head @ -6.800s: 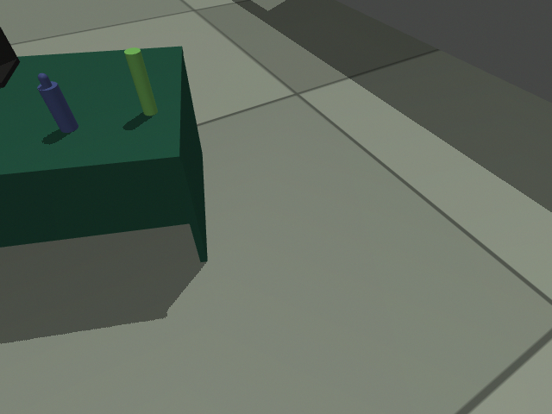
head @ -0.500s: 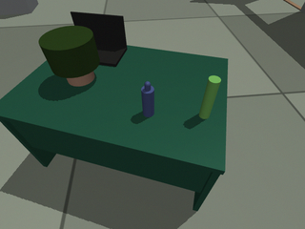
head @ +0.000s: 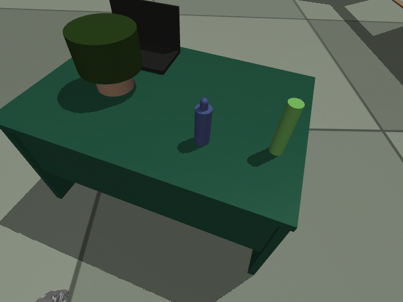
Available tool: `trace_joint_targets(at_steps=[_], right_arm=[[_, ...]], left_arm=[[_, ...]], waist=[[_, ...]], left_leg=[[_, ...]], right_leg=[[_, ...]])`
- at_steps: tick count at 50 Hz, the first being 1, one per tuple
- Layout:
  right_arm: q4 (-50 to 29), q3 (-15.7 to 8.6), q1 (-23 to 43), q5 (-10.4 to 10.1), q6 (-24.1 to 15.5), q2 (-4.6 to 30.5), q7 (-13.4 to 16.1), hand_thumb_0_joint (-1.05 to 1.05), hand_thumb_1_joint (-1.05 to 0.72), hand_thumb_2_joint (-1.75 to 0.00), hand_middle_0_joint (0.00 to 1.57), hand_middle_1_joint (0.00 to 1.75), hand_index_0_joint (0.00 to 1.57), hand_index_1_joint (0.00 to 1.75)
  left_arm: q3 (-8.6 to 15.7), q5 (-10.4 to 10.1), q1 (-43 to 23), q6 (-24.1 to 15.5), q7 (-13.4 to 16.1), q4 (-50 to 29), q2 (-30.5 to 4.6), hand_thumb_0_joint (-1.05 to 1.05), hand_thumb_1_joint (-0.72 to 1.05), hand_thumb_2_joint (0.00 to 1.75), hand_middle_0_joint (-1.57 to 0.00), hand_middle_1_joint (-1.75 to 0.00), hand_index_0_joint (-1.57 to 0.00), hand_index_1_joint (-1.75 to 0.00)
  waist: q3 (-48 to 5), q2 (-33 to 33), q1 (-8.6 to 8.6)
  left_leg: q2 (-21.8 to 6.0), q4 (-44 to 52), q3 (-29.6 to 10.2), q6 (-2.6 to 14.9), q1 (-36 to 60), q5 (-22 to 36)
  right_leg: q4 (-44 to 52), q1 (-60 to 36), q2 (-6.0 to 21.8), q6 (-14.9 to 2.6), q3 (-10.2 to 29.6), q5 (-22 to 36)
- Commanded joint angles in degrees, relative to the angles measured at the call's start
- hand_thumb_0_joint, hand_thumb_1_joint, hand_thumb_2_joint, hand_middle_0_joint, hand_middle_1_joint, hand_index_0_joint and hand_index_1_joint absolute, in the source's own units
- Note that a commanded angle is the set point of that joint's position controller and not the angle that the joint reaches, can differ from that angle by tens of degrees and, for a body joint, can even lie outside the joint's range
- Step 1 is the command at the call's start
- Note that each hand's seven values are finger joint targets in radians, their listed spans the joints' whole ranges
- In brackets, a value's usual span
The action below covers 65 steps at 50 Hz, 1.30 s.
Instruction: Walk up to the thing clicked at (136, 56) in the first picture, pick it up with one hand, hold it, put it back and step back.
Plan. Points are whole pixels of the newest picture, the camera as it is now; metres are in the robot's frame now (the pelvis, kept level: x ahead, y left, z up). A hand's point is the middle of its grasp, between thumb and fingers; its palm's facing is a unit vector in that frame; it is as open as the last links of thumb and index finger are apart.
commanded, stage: walk up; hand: right
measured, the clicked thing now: (284, 129) +0.61 -0.27 -0.07
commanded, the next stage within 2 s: none
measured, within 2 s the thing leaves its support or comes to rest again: neither
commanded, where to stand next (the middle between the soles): +0.15 -0.34 m, yaw +36 degrees
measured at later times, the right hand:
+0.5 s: hand out of the picture +0.13 -0.48 -0.13, palm faces -0.25 +0.75 -0.61, open 7.4 cm
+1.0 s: hand out of the picture +0.31 -0.66 -0.16, palm faces -0.41 +0.67 -0.62, open 7.4 cm
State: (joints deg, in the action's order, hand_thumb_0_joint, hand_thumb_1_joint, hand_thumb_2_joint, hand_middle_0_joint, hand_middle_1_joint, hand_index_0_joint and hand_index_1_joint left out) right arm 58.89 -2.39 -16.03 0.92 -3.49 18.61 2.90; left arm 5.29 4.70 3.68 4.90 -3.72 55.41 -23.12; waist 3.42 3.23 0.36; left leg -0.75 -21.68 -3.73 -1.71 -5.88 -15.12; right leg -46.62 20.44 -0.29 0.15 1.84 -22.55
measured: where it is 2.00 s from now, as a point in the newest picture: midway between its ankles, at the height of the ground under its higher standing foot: outside the picture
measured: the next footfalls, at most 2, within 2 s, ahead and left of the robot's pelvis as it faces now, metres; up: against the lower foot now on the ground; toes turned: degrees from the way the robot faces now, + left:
right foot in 0.22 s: +0.12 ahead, -0.26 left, +0.00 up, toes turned +9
left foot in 0.50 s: +0.09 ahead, -0.06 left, +0.00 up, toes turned +19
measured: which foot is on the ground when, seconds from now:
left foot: down 0.00-0.24, up 0.26-0.48, down 0.50-0.90, up 0.92-1.00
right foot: up 0.00-0.20, down 0.22-0.50, up 0.52-0.88, down 0.90-1.00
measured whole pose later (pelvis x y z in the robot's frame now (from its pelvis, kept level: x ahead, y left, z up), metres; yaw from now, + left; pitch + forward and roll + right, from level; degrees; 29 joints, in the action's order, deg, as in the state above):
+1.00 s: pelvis +0.08 -0.41 -0.06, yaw +30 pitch -3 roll -1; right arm 48.7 -5.1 -17.0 1.8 -0.4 28.4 5.8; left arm 6.2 2.3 16.1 4.3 -2.8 46.9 -25.3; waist 5.6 2.1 -2.2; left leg -1.0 -69.3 -13.4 1.5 -38.0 -28.4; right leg -55.6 22.2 3.4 1.4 -3.9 -30.7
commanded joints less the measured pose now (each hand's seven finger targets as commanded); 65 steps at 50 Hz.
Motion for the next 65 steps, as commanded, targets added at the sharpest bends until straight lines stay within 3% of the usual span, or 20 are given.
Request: trace_joint_targets(at_steps=[1,7,10,11,12,13,17,21,24,26,31,39,43,44,45,46,47,52,59,65], right_arm=[[-6.7,-6.8,-4.2,1.3,-1.6,22.6,4.6,0.00,-0.90,-0.90,0.20,0.30,0.20,0.30],[-11.3,-8.0,-9.6,2.6,-1.9,25.3,4.4,0.00,-0.90,-0.90,0.20,0.30,0.20,0.30],[-14.9,-7.1,-3.6,2.2,-1.4,24.1,4.7,0.00,-0.90,-0.90,0.20,0.30,0.20,0.30],[-15.6,-5.4,-2.6,1.8,-1.3,20.1,4.7,0.00,-0.90,-0.90,0.20,0.30,0.20,0.30],[-16.2,-3.8,-6.7,0.7,-1.1,15.1,4.8,0.00,-0.90,-0.90,0.20,0.30,0.20,0.30],[-14.9,-5.5,-7.9,0.5,-0.5,19.3,6.0,0.00,-0.90,-0.90,0.20,0.30,0.20,0.30],[-9.2,-6.1,-13.6,-0.7,-0.5,21.4,4.2,0.00,-0.90,-0.90,0.20,0.30,0.20,0.30],[-8.8,-6.6,-16.6,-0.2,-1.2,19.6,3.4,0.00,-0.90,-0.90,0.20,0.30,0.20,0.30],[-7.3,-7.9,-26.9,1.1,-2.5,21.7,4.5,0.00,-0.90,-0.90,0.20,0.30,0.20,0.30],[-13.5,-9.5,-18.4,1.8,-2.9,31.4,5.7,0.00,-0.90,-0.90,0.20,0.30,0.20,0.30],[-15.1,-7.5,-10.5,0.7,-2.8,26.7,4.8,0.00,-0.90,-0.90,0.20,0.30,0.20,0.30],[-17.1,-7.8,-10.2,2.1,-2.1,29.3,3.8,0.00,-0.90,-0.90,0.20,0.30,0.20,0.30],[-19.2,-7.3,0.2,2.8,-0.3,29.6,3.2,0.00,-0.90,-0.90,0.20,0.30,0.20,0.30],[-19.1,-6.3,1.8,3.1,0.6,26.2,3.2,0.00,-0.90,-0.90,0.20,0.30,0.20,0.30],[-19.7,-4.0,1.6,2.0,1.2,18.5,3.5,0.00,-0.90,-0.90,0.20,0.30,0.20,0.30],[-21.8,-4.5,1.8,1.0,1.1,17.1,4.9,0.00,-0.90,-0.90,0.20,0.30,0.20,0.30],[-20.7,-5.8,3.7,1.1,0.8,21.1,5.2,0.00,-0.90,-0.90,0.20,0.30,0.20,0.30],[-11.5,-5.1,-3.9,-0.3,1.4,20.5,-0.3,0.00,-0.90,-0.90,0.20,0.30,0.20,0.30],[-15.2,-4.5,4.5,0.6,4.0,16.3,-2.7,0.00,-0.90,-0.90,0.20,0.30,0.20,0.30],[-16.8,-4.3,9.4,0.3,5.4,14.8,-3.9,0.00,-0.90,-0.90,0.20,0.30,0.20,0.30]], left_arm=[[4.4,0.2,-4.1,-0.1,-1.9,-14.3,-10.3,0.00,0.90,0.90,-0.20,-0.30,-0.20,-0.30],[4.4,-0.2,-8.6,-0.2,-2.8,-21.6,-9.6,0.00,0.90,0.90,-0.20,-0.30,-0.20,-0.30],[5.4,-0.4,3.4,-0.7,-2.2,-19.3,-10.9,0.00,0.90,0.90,-0.20,-0.30,-0.20,-0.30],[6.8,0.1,11.6,-1.3,-1.6,-17.4,-14.3,0.00,0.90,0.90,-0.20,-0.30,-0.20,-0.30],[7.8,1.1,12.2,-2.1,-1.0,-18.4,-21.0,0.00,0.90,0.90,-0.20,-0.30,-0.20,-0.30],[7.6,0.0,3.9,-1.9,-0.5,-20.7,-22.8,0.00,0.90,0.90,-0.20,-0.30,-0.20,-0.30],[4.9,-0.1,-0.3,-1.2,0.3,-21.8,-15.2,0.00,0.90,0.90,-0.20,-0.30,-0.20,-0.30],[4.1,0.1,0.9,-0.8,-0.3,-24.1,-13.7,0.00,0.90,0.90,-0.20,-0.30,-0.20,-0.30],[2.2,-0.8,-1.5,0.1,-0.5,-26.7,-9.4,0.00,0.90,0.90,-0.20,-0.30,-0.20,-0.30],[2.9,-0.3,4.8,1.2,-0.4,-26.0,-10.7,0.00,0.90,0.90,-0.20,-0.30,-0.20,-0.30],[5.5,-1.0,8.7,0.8,-1.0,-21.0,-15.3,0.00,0.90,0.90,-0.20,-0.30,-0.20,-0.30],[5.5,-1.9,8.1,0.6,-1.0,-19.6,-13.7,0.00,0.90,0.90,-0.20,-0.30,-0.20,-0.30],[6.2,-3.3,21.2,-0.4,-0.2,-14.0,-13.6,0.00,0.90,0.90,-0.20,-0.30,-0.20,-0.30],[6.7,-3.0,26.4,-1.0,0.3,-11.6,-14.2,0.00,0.90,0.90,-0.20,-0.30,-0.20,-0.30],[7.1,-1.4,28.5,-1.6,1.1,-11.3,-18.3,0.00,0.90,0.90,-0.20,-0.30,-0.20,-0.30],[7.3,-1.4,13.6,-1.9,1.5,-16.4,-26.0,0.00,0.90,0.90,-0.20,-0.30,-0.20,-0.30],[7.6,-2.4,5.0,-2.6,2.0,-18.4,-28.5,0.00,0.90,0.90,-0.20,-0.30,-0.20,-0.30],[4.7,-2.4,9.7,-7.4,3.8,-10.3,-18.6,0.00,0.90,0.90,-0.20,-0.30,-0.20,-0.30],[3.5,-3.5,21.7,-9.7,6.2,-7.3,-14.8,0.00,0.90,0.90,-0.20,-0.30,-0.20,-0.30],[3.1,-3.4,22.9,-10.0,7.2,-8.8,-14.5,0.00,0.90,0.90,-0.20,-0.30,-0.20,-0.30]], waist=[[-1.2,-6.1,-1.58],[-3.3,-13.4,1.63],[-8.6,-13.2,-5.56],[-11.0,-3.2,-10.67],[-11.9,19.0,-10.26],[-12.5,18.3,-5.67],[-4.2,9.0,-1.60],[-3.2,9.9,-1.43],[-5.2,-1.7,4.93],[-2.8,-7.5,0.50],[-0.4,-10.6,-1.38],[-2.6,-16.0,0.41],[-5.5,-20.2,-7.19],[-5.3,-11.0,-10.50],[-0.4,9.6,-13.16],[4.5,19.9,-5.47],[8.0,9.4,-1.32],[6.2,1.2,-0.98],[-1.1,4.0,-4.61],[-0.3,6.4,-5.05]], left_leg=[[-17.8,-1.2,-15.0,12.89,4.3,19.7],[-13.1,-8.8,-14.6,12.88,-7.6,27.5],[-8.7,-18.3,-10.6,8.89,-18.2,27.3],[-3.7,-30.3,-5.5,5.81,-26.8,16.2],[5.5,-42.5,1.9,3.81,-40.5,-19.3],[1.7,-51.6,2.9,4.07,-38.2,-23.3],[-3.5,-44.1,3.5,4.06,-27.7,-13.1],[-1.4,-27.7,7.0,4.85,-19.1,-12.6],[-4.0,-6.9,-1.5,6.03,3.9,2.2],[-29.2,4.2,-43.5,15.70,-3.6,-10.5],[-15.0,-3.5,-20.3,14.88,-15.3,-9.2],[-10.7,-8.7,-20.6,14.79,-17.8,-15.8],[-8.5,-11.5,-16.0,11.75,-31.0,-13.7],[-3.7,-23.9,-10.8,9.55,-35.7,-16.5],[6.9,-46.5,-3.0,6.01,-47.2,-22.5],[5.8,-53.0,-5.1,3.11,-51.1,-23.6],[1.3,-55.6,-8.2,2.57,-46.9,-18.1],[0.2,-47.8,-5.2,4.03,-36.0,-6.3],[3.0,-35.8,-5.4,2.68,-35.3,-6.1],[1.8,-32.3,-1.7,3.36,-31.4,-5.9]], right_leg=[[-13.5,17.7,6.1,0.97,10.5,-2.8],[-3.2,7.1,2.5,0.33,3.2,-5.1],[9.7,-10.0,1.3,-1.65,0.6,4.0],[17.4,-21.1,3.3,-2.95,2.8,6.8],[25.4,-25.9,19.2,-6.25,23.5,7.9],[29.6,-19.5,24.3,-13.59,32.2,5.7],[19.7,-6.4,14.1,-14.57,10.6,7.9],[18.6,-3.4,14.8,-17.43,8.6,11.8],[-1.1,12.8,8.7,-10.09,0.5,3.6],[-21.7,23.5,4.4,-2.59,4.8,-10.5],[-28.5,16.5,5.4,-0.09,5.6,-1.5],[-19.2,14.2,4.2,0.90,1.1,-6.7],[-2.5,-5.8,2.5,-0.96,-6.7,-8.6],[8.1,-10.5,1.7,-0.82,-5.5,-8.0],[22.7,-8.6,9.5,-1.36,12.7,-23.8],[40.1,3.6,22.5,-6.28,41.8,-32.2],[44.7,8.0,27.8,-8.18,49.7,-37.7],[24.9,-3.3,17.7,-4.38,17.7,-6.0],[18.7,-24.8,19.5,-3.16,7.7,39.9],[20.2,-23.0,19.5,-2.69,2.8,43.3]])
